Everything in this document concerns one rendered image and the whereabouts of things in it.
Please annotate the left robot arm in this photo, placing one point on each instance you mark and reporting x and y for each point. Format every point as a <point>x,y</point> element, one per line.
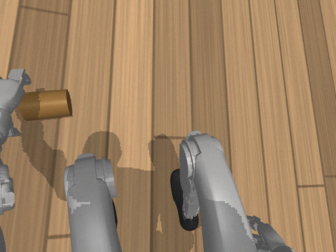
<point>7,200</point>

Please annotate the can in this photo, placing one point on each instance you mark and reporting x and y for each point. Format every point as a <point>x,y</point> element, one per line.
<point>45,105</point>

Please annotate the right robot foot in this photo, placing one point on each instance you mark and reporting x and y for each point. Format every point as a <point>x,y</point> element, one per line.
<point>177,193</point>

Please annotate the left robot hand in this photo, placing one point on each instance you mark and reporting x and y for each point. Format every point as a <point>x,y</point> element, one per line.
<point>12,92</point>

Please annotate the right robot hand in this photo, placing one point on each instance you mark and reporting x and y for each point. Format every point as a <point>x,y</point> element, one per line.
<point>268,239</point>

